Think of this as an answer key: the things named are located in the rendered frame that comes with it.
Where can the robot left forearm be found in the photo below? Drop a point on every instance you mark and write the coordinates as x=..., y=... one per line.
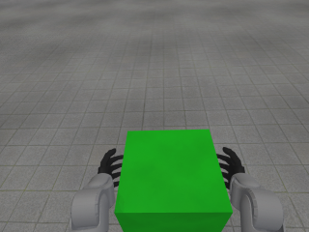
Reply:
x=89, y=208

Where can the robot right hand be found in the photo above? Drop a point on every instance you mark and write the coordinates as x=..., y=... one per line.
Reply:
x=234, y=166

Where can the robot left hand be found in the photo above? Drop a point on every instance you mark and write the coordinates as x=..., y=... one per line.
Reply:
x=107, y=168

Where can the robot right forearm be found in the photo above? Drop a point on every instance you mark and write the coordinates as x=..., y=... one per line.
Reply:
x=260, y=209

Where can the carton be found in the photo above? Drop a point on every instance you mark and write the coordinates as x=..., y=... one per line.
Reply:
x=171, y=181

